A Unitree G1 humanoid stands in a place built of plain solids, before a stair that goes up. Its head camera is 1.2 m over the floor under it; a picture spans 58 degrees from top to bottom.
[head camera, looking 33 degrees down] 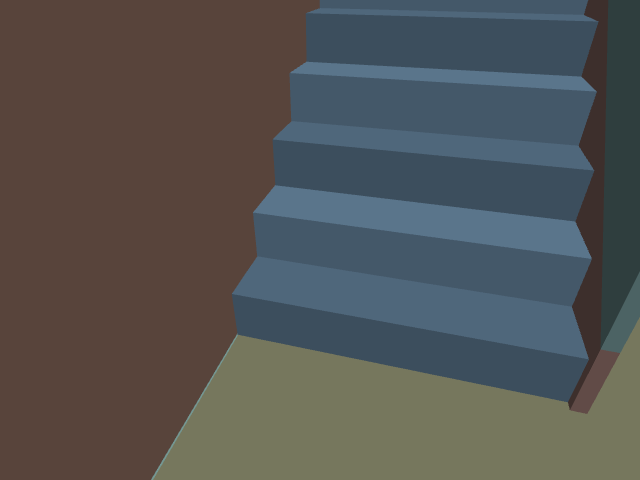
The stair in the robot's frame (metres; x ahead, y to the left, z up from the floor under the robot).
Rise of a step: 0.20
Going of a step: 0.24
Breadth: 1.16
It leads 15 degrees to the right of straight ahead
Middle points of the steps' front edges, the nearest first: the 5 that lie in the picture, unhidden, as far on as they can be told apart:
1.04 -0.24 0.20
1.27 -0.31 0.40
1.50 -0.37 0.60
1.73 -0.43 0.80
1.96 -0.49 1.00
